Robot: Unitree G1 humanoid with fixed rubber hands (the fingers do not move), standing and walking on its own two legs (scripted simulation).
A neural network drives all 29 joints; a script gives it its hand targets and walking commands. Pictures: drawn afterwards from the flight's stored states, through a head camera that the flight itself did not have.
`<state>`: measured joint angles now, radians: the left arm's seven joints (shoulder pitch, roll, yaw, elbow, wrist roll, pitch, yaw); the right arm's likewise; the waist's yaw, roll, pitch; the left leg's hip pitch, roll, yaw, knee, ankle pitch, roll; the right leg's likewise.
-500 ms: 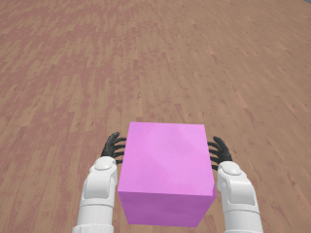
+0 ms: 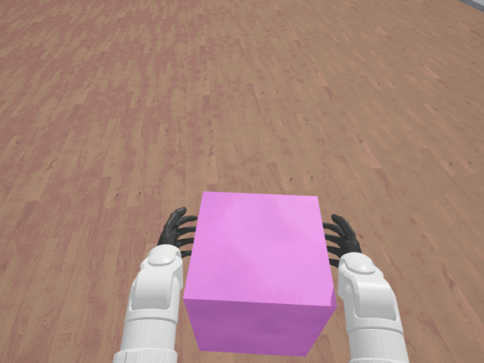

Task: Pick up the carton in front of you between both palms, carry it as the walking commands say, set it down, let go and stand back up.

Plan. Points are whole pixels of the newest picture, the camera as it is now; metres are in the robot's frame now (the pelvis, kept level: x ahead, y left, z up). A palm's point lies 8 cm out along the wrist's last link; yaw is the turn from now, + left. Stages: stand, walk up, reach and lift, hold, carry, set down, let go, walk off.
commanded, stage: carry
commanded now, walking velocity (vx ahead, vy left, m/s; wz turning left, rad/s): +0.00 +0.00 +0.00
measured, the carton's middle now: (256, 276) +0.29 +0.00 -0.05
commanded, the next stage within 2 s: hold in 1.60 s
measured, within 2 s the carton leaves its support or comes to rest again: neither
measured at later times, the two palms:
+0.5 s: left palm (160, 273) +0.25 +0.15 +0.05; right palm (354, 280) +0.24 -0.15 +0.05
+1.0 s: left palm (159, 286) +0.22 +0.15 +0.05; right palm (358, 292) +0.22 -0.15 +0.05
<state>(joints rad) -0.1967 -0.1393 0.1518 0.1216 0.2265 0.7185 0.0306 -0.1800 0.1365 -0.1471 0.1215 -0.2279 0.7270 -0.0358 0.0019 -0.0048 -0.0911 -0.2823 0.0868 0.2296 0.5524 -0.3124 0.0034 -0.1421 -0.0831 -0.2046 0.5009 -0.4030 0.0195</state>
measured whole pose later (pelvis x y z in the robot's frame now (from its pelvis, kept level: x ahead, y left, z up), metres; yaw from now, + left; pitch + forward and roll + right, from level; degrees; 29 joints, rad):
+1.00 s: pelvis -0.06 +0.00 +0.00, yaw +1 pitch +1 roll +0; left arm -0.22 -0.14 0.17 0.15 0.24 0.73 0.02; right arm -0.21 0.14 -0.16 0.16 -0.24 0.74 -0.03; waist 0.00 0.00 -0.09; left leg -0.33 0.10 0.22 0.50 -0.18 0.02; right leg -0.21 -0.08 -0.23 0.51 -0.31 -0.01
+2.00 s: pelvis -0.09 +0.00 +0.01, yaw -6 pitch -8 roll +0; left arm -0.28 -0.16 0.22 0.24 0.31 0.72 0.00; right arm -0.27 0.15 -0.23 0.27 -0.28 0.71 0.01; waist 0.00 -0.03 0.04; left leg -0.10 0.00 -0.02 0.38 -0.14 -0.01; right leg -0.04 0.02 0.04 0.41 -0.22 0.00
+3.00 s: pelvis -0.10 +0.01 -0.01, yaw -6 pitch +8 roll -1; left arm -0.62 -0.16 0.51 0.55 0.46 0.35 -0.08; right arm -0.57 0.24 -0.52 0.51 -0.45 0.36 0.00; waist 0.01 -0.03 0.13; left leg -0.57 -0.02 -0.07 0.65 -0.21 -0.01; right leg -0.51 0.05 0.06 0.67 -0.30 0.00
